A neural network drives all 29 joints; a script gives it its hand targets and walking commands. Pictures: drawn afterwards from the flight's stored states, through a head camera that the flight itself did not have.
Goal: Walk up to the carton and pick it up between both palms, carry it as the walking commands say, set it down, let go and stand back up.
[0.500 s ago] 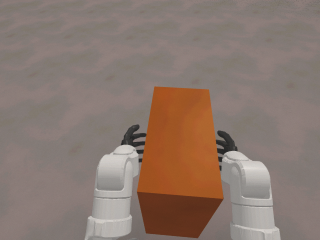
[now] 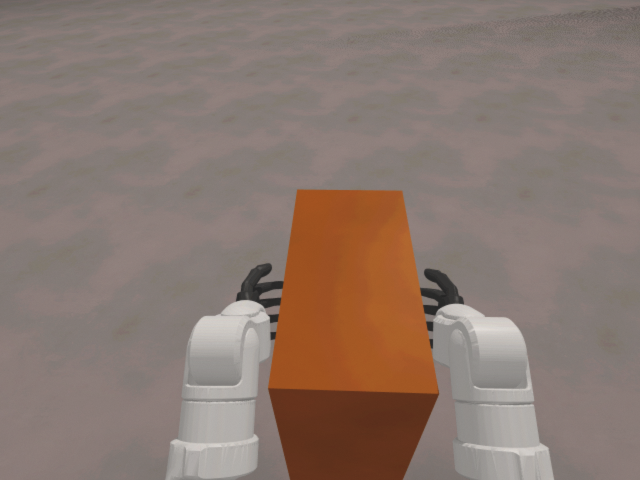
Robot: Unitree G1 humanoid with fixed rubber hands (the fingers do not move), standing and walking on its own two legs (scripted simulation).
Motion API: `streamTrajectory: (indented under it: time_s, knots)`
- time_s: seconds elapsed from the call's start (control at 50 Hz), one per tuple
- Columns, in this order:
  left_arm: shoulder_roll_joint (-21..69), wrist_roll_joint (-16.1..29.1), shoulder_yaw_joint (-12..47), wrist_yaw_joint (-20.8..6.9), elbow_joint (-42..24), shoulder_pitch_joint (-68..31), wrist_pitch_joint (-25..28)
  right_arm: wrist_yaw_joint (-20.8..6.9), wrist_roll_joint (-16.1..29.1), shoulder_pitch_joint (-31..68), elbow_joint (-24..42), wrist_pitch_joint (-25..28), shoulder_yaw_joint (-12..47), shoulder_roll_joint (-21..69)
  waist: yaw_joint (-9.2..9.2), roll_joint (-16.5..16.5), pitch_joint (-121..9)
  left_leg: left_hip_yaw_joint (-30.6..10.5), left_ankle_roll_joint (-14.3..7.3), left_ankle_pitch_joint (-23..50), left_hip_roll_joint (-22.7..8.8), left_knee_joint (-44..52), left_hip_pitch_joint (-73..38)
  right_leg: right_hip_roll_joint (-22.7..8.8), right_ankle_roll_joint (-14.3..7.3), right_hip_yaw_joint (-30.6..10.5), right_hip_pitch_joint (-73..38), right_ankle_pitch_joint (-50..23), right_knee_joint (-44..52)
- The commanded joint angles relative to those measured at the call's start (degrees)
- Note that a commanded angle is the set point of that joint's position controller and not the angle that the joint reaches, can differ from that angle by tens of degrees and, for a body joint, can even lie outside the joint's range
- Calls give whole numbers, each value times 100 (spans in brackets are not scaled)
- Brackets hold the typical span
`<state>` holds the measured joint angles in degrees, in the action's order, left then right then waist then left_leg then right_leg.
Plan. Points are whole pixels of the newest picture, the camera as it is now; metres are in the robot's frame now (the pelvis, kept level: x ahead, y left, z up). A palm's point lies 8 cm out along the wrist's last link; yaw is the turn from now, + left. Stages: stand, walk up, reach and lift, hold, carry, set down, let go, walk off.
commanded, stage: carry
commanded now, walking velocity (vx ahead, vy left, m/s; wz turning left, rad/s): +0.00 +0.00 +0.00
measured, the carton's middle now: (346, 338) +0.32 +0.01 +0.02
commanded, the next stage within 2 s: none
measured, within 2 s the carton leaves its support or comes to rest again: neither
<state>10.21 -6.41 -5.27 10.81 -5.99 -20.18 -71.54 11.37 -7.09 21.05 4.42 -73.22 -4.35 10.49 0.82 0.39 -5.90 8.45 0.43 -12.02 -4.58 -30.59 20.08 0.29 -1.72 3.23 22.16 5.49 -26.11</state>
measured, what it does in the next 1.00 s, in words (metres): stands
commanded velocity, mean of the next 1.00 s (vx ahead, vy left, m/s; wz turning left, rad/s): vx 0.00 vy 0.00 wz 0.00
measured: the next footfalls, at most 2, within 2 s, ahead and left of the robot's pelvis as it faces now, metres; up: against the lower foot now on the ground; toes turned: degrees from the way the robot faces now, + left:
none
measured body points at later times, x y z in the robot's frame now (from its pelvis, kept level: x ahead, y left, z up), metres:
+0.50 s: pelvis -0.03 +0.02 +0.00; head -0.05 +0.02 +0.45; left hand +0.26 +0.14 +0.08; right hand +0.27 -0.09 +0.08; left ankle +0.05 +0.12 -0.73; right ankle +0.09 -0.10 -0.73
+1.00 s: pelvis -0.02 +0.02 +0.00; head -0.03 +0.02 +0.45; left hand +0.29 +0.13 +0.09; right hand +0.28 -0.10 +0.08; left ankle +0.05 +0.12 -0.73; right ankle +0.09 -0.10 -0.73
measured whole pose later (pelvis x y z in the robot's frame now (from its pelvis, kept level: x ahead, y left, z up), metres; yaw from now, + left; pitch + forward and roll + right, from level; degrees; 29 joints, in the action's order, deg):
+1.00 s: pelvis -0.02 +0.02 +0.00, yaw +0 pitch +2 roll +0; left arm 9.9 -6.8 -4.3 10.3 -7.0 -19.1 -70.1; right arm 11.8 -6.1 19.5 5.8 -71.5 -3.1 10.0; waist -0.6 -0.6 -5.2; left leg 9.3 -1.9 -9.6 -2.7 -29.4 22.0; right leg -1.6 -0.4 2.6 24.6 3.7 -26.0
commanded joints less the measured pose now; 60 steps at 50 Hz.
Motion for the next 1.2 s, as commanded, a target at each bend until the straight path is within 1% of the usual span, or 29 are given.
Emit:
streamTrajectory:
  time_s: [0.0, 0.1, 0.22, 0.28, 0.36, 0.42, 0.46, 0.52, 0.56, 0.6, 0.64, 0.68, 0.76, 0.82, 0.92, 1.02, 1.18]
  knots:
    - [5981, 2419, 3490, -1605, -233, -2892, 103, -1535, 2461, 3281, 686, 369, 3418, 6027, -150, -442, -1616, -474, 34, -539, -245, 316, -665, -948, -45, -1190, -274, 1709, 1212]
    - [5901, 2195, 3304, -1543, -132, -2648, 123, -1608, 2611, 3290, 720, 348, 3515, 6015, -118, -402, -1462, -484, 1, -745, -170, 408, -382, -957, -25, -1144, -257, 1958, 1225]
    - [5908, 2148, 3313, -1488, -278, -2526, 157, -1637, 2731, 3353, 996, 380, 3584, 5977, -103, -324, -1521, -553, -75, -944, -185, 607, -297, -894, -19, -1035, -195, 1971, 1070]
    - [5933, 2202, 3393, -1477, -422, -2510, 173, -1627, 2730, 3294, 1095, 396, 3588, 5964, -98, -211, -1598, -656, -113, -1111, -286, 814, -271, -804, -15, -909, -219, 1760, 857]
    - [5969, 2314, 3522, -1490, -583, -2519, 184, -1609, 2664, 3154, 1126, 413, 3554, 5942, -71, 73, -1622, -802, -180, -1572, -533, 1249, -59, -603, -14, -570, -428, 1242, 367]
    - [6008, 2415, 3610, -1522, -654, -2582, 181, -1598, 2584, 3073, 1078, 424, 3505, 5936, -35, 374, -1641, -836, -240, -1820, -719, 1485, 184, -443, -31, -280, -718, 812, -188]
    - [6027, 2482, 3643, -1557, -671, -2709, 176, -1586, 2526, 3063, 1014, 436, 3455, 5936, -25, 432, -1626, -803, -272, -1908, -780, 1509, 295, -408, -56, -211, -811, 756, -404]
    - [6054, 2550, 3627, -1624, -573, -2944, 169, -1552, 2435, 3162, 880, 457, 3363, 5934, -39, 314, -1547, -729, -277, -1955, -743, 1406, 369, -414, -87, -255, -783, 937, -331]
    - [6047, 2536, 3543, -1664, -402, -3039, 184, -1524, 2353, 3224, 740, 483, 3268, 5922, -62, 99, -1481, -653, -255, -1830, -622, 1230, 300, -489, -94, -403, -623, 1212, -7]
    - [6002, 2423, 3358, -1687, -113, -2993, 248, -1507, 2224, 3200, 516, 557, 3104, 5901, -97, -254, -1449, -526, -211, -1449, -392, 917, 0, -665, -81, -683, -279, 1628, 591]
    - [5970, 2319, 3228, -1685, 44, -2852, 347, -1502, 2166, 3155, 437, 666, 3011, 5904, -121, -437, -1561, -501, -198, -883, -236, 619, -382, -811, -23, -896, -29, 1838, 911]
    - [5975, 2349, 3310, -1655, -163, -2819, 391, -1505, 2284, 3184, 643, 697, 3138, 5964, -123, -381, -1672, -570, -227, -709, -234, 597, -511, -814, 32, -881, -37, 1723, 893]
    - [5932, 2338, 3474, -1576, -473, -2647, 334, -1524, 2484, 3098, 879, 599, 3414, 6001, -85, -5, -1722, -748, -280, -1078, -442, 1000, -184, -668, 37, -614, -446, 1174, 482]
    - [5894, 2290, 3482, -1553, -523, -2521, 296, -1554, 2552, 3030, 924, 550, 3495, 5981, -66, 119, -1678, -738, -276, -1185, -503, 1119, -35, -629, 12, -510, -646, 878, 331]
    - [5884, 2262, 3425, -1564, -510, -2487, 281, -1562, 2591, 3079, 1020, 544, 3521, 5965, -80, -7, -1683, -652, -264, -889, -465, 935, -174, -683, 12, -565, -643, 704, 410]
    - [5877, 2238, 3342, -1582, -407, -2474, 313, -1546, 2520, 3071, 987, 585, 3450, 5931, -85, -95, -1741, -620, -265, -630, -427, 767, -358, -720, 24, -628, -625, 567, 481]
    - [5825, 2132, 3209, -1585, -226, -2465, 485, -1537, 2336, 2974, 773, 756, 3273, 5866, -74, -74, -1753, -621, -271, -453, -435, 728, -499, -703, 39, -576, -688, 312, 441]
